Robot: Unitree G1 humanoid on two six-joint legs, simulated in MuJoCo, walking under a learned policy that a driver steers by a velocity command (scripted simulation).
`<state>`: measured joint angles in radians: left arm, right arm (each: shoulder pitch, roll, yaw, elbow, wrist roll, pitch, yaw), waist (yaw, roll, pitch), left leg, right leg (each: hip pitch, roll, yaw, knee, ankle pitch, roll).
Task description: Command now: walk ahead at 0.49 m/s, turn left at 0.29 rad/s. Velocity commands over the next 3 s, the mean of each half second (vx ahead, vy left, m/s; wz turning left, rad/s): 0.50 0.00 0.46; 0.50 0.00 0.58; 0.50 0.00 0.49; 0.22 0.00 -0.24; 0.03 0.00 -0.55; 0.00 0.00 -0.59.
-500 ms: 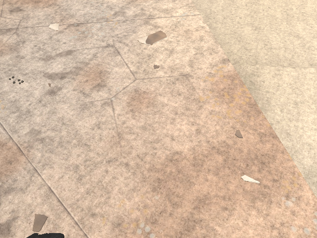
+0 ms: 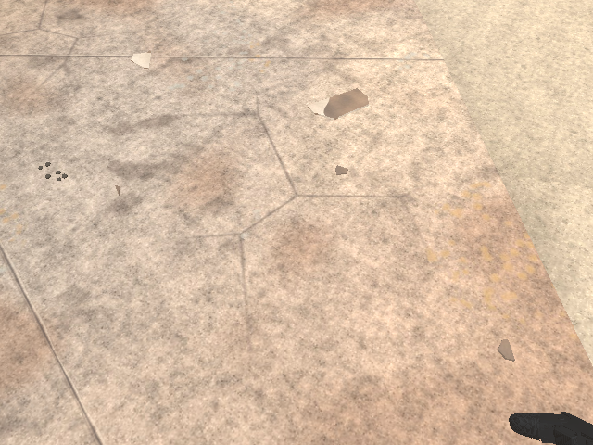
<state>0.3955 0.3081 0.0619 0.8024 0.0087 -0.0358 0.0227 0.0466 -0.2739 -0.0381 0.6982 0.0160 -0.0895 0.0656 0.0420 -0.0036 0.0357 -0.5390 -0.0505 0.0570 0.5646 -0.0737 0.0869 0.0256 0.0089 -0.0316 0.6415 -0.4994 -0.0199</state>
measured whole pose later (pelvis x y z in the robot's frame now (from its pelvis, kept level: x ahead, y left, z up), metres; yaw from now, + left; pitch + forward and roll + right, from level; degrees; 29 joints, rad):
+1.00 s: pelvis +0.51 +0.10 +0.00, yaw +35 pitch +2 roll -1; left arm 0.34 0.32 0.08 0.82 -0.01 -0.05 0.01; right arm 0.06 -0.30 -0.06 0.57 0.03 -0.02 0.05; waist 0.06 0.01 0.07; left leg -0.52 -0.02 0.05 0.65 -0.16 0.10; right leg -0.05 -0.10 -0.16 0.76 -0.49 0.04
